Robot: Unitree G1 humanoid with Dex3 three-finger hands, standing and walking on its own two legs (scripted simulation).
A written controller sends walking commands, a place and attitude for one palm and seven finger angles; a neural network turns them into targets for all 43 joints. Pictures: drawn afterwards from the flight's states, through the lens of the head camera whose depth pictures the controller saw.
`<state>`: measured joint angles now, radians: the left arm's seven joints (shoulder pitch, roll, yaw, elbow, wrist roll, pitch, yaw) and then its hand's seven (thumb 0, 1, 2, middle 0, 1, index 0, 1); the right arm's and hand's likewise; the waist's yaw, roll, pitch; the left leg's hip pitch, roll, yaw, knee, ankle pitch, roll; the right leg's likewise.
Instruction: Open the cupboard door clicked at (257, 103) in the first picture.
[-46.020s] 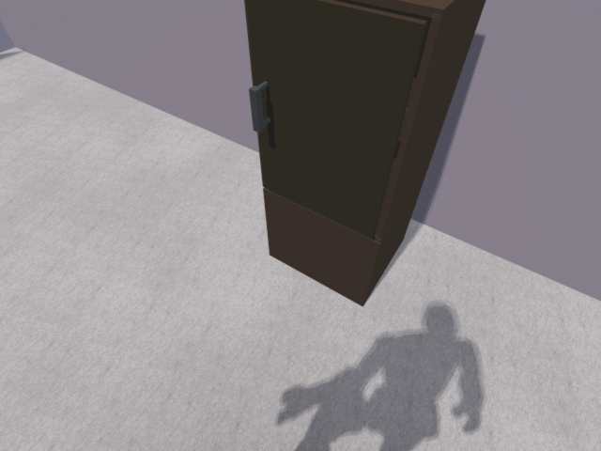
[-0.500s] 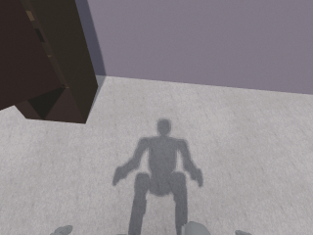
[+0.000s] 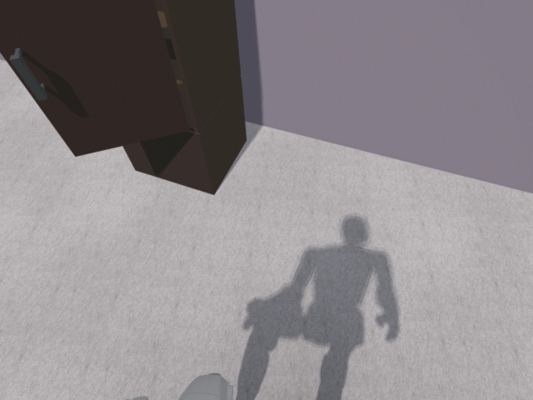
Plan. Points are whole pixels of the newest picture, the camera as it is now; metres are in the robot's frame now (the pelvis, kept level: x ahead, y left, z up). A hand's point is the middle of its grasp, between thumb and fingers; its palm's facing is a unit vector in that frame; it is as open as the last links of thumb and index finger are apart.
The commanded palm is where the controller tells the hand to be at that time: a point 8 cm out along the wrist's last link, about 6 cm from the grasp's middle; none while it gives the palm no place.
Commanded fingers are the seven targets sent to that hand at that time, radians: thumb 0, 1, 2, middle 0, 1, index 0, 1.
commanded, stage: turn to face it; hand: left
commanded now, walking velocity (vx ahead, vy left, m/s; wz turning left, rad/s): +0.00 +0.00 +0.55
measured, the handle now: (30, 74) +0.85 +0.66 -0.02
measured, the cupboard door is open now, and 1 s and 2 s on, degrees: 40 40 40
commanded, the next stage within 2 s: take the last steps up to it in 0.64 s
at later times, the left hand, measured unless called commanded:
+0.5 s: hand out of the picture +0.04 +0.25 -0.17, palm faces +0.21 -0.95 -0.22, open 7.4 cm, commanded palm none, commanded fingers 0.00 0.90 0.90 -0.20 -0.30 -0.20 -0.30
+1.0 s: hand out of the picture -0.05 +0.18 -0.16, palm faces +0.42 -0.88 -0.23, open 7.3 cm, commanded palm none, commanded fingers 0.00 0.90 0.90 -0.20 -0.30 -0.20 -0.30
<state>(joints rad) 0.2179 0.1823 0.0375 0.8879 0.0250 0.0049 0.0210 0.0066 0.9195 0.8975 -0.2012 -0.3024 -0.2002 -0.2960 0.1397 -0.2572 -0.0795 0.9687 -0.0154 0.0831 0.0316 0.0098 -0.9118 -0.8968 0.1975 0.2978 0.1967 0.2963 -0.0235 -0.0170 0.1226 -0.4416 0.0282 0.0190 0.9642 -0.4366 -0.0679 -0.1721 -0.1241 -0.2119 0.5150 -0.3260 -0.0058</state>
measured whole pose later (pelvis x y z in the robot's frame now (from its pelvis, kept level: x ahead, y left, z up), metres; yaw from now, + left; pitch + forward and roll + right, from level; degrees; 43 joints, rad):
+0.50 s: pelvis +0.00 +0.04 +0.00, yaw +11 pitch +1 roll -1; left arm 0.18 0.24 0.06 0.93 0.02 0.05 0.00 0.01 0.91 0.90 -0.19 -0.30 -0.19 -0.29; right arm 0.18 -0.17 -0.02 0.94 -0.02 0.02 0.00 0.01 -0.91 -0.90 0.20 0.30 0.20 0.30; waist 0.00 -0.03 0.08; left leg -0.26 -0.03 -0.01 0.45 -0.20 0.05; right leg -0.44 -0.08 -0.02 0.97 -0.40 0.09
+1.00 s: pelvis +0.01 +0.01 +0.01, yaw +21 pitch -1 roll +2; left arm 0.31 0.16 0.05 1.02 0.03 -0.04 0.01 0.00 0.92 0.90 -0.20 -0.30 -0.20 -0.30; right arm 0.20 -0.22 -0.07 1.06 -0.03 0.05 0.03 0.01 -0.91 -0.90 0.20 0.30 0.20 0.30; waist 0.02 -0.01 0.06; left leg -0.42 0.05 0.02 0.93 -0.37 -0.05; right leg -0.09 -0.09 -0.17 0.41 -0.30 -0.01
